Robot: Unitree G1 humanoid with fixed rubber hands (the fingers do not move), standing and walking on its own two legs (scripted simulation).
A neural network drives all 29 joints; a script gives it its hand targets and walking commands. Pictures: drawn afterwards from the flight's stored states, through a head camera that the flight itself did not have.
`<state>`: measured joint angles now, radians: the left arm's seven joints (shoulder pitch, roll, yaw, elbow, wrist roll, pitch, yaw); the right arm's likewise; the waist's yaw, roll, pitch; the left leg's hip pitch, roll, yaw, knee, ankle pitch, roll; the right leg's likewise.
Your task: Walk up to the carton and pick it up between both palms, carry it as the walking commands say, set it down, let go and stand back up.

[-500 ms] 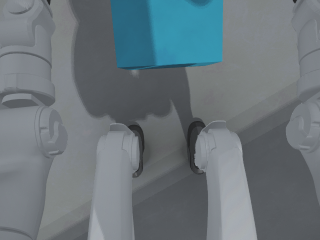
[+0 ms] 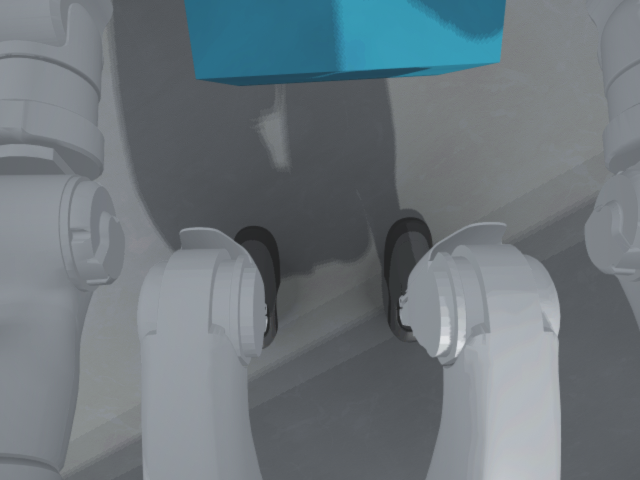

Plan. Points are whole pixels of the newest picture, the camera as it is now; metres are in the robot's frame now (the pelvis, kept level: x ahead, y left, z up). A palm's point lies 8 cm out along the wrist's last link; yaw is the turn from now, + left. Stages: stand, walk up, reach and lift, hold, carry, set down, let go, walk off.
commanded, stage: reach and lift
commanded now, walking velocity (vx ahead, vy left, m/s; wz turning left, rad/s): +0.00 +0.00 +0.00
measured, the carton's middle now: out of the picture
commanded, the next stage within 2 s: none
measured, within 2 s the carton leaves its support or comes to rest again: leaves its support in 1.94 s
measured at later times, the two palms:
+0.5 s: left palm out of the picture +0.56 +0.20 -0.20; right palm out of the picture +0.55 -0.23 -0.20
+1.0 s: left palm out of the picture +0.56 +0.17 -0.20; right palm out of the picture +0.55 -0.19 -0.21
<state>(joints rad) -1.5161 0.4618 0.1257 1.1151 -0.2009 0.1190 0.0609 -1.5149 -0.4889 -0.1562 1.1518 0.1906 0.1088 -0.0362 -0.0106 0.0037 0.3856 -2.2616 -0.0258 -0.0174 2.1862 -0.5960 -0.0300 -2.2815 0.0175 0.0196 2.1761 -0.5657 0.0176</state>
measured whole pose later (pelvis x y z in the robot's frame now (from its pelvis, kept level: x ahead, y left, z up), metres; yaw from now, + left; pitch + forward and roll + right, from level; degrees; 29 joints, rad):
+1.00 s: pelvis -0.01 +0.00 -0.02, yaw +0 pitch +34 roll +0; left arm -1.62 0.41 0.03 1.22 -0.26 0.06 0.11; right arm -1.62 -0.42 -0.06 1.25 0.24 0.05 -0.09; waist -0.01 0.01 0.51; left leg -2.25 -0.01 -0.01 2.25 -0.59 -0.02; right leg -2.26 -0.02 0.01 2.25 -0.57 0.00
